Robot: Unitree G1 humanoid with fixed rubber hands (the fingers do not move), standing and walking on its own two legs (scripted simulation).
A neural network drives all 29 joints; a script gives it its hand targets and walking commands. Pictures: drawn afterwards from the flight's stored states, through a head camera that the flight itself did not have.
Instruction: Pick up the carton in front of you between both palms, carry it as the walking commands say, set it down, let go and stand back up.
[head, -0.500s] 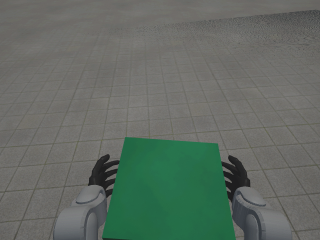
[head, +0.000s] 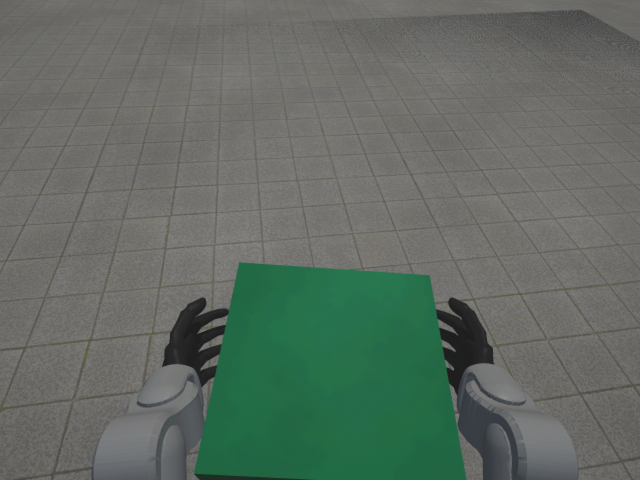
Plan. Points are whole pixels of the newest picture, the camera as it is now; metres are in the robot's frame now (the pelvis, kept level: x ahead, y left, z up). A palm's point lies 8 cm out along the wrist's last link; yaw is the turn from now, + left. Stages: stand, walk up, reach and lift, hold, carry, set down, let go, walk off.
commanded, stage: carry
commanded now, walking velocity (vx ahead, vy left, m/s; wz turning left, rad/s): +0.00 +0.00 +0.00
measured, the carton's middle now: (324, 400) +0.24 +0.01 +0.01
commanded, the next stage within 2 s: hold in 1.92 s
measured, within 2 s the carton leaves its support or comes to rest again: neither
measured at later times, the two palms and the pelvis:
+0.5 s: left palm (222, 263) +0.39 +0.14 +0.07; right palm (446, 267) +0.39 -0.16 +0.07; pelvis +0.14 -0.01 +0.01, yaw +1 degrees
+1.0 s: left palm (233, 257) +0.42 +0.14 +0.05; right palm (440, 259) +0.43 -0.16 +0.05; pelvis +0.13 -0.02 +0.01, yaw +1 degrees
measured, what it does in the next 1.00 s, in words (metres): walks ahead: right foot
